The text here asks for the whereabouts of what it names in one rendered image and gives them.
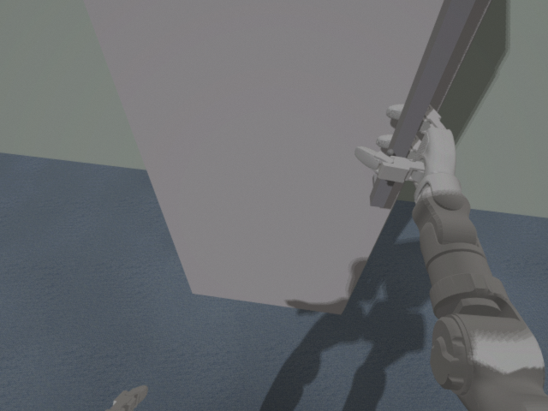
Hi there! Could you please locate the robot right upper arm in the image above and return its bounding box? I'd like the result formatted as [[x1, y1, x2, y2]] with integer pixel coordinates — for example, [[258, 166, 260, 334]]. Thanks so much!
[[430, 313, 548, 411]]

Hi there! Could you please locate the left robot hand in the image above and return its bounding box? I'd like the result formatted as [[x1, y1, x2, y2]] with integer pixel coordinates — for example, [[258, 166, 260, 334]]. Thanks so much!
[[105, 385, 148, 411]]

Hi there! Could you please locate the handle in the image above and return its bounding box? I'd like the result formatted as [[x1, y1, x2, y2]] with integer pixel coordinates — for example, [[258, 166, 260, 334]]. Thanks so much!
[[370, 0, 475, 207]]

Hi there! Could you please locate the fridge door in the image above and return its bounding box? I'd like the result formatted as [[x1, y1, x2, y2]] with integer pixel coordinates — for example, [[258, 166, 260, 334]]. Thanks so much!
[[83, 0, 491, 315]]

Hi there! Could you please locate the right robot hand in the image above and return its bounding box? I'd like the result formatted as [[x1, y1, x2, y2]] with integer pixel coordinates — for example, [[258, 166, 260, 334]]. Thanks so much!
[[354, 104, 456, 188]]

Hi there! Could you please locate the right robot forearm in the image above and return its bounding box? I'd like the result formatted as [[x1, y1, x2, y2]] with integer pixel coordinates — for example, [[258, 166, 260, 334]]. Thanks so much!
[[412, 173, 545, 388]]

